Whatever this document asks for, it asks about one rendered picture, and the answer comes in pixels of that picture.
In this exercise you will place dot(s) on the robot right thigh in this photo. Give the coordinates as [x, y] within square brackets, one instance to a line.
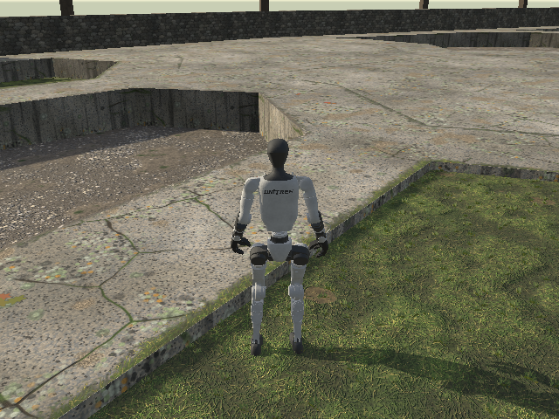
[300, 256]

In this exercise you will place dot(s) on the robot left upper arm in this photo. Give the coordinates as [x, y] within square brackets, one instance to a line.
[251, 185]

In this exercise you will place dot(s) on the robot left forearm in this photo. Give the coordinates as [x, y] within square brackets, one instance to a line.
[238, 230]

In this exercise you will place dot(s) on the robot right upper arm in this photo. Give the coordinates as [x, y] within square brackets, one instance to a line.
[306, 184]

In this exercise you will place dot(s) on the right robot foot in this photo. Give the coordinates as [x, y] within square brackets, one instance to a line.
[297, 347]

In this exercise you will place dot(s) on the right robot hand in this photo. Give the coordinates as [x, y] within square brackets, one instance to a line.
[316, 245]

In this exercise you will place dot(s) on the left robot hand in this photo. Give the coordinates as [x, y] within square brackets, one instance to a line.
[234, 245]

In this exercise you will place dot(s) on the robot right forearm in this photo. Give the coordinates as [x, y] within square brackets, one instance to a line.
[319, 230]

